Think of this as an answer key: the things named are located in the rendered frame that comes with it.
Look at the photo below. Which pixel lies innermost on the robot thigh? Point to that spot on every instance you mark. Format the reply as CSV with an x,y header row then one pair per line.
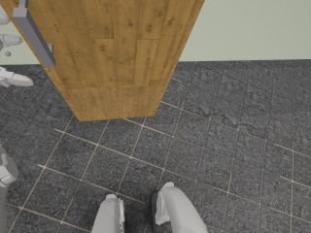
x,y
110,216
184,217

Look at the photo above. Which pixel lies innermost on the left robot thigh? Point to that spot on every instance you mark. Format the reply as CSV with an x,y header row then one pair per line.
x,y
110,216

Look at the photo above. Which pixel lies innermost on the left robot hand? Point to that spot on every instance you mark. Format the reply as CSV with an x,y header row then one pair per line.
x,y
6,77

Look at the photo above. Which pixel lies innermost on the cupboard door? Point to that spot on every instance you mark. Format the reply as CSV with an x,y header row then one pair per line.
x,y
112,43

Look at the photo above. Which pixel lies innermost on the handle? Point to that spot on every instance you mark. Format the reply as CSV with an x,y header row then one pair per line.
x,y
32,33

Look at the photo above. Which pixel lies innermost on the right robot thigh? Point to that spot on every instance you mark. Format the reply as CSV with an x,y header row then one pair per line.
x,y
184,217

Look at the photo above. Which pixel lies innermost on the robot left upper arm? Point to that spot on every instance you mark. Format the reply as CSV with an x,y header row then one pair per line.
x,y
8,174

